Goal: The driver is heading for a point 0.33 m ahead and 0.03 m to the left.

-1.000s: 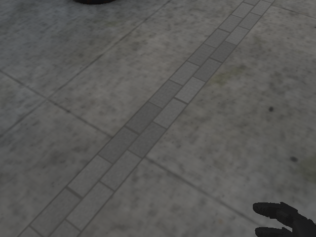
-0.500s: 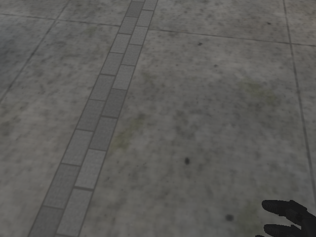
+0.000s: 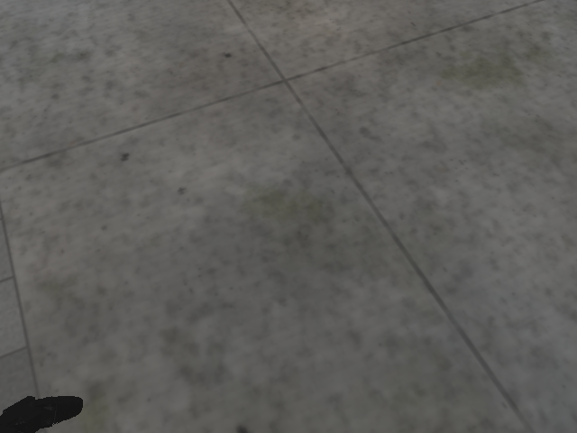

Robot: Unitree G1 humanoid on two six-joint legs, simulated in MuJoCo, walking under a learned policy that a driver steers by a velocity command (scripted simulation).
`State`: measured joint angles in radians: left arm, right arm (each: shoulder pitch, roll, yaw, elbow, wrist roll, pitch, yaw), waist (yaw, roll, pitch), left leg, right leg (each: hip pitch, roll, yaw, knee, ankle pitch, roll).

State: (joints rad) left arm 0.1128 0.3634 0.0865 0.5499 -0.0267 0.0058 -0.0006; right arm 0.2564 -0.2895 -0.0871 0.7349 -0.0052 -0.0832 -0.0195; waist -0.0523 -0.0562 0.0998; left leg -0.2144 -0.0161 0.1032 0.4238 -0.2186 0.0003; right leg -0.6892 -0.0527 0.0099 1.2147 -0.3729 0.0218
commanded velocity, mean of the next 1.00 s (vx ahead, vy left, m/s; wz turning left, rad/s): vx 0.09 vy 0.00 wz -0.37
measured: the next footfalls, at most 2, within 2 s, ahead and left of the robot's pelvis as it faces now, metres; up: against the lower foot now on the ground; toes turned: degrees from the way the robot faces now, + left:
right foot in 0.22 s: +0.27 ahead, -0.11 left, +0.00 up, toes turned -14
left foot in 0.58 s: +0.29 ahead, +0.14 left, +0.00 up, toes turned -18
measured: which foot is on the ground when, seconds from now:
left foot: down 0.00-0.22, up 0.24-0.56, down 0.58-1.00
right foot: up 0.00-0.20, down 0.22-1.00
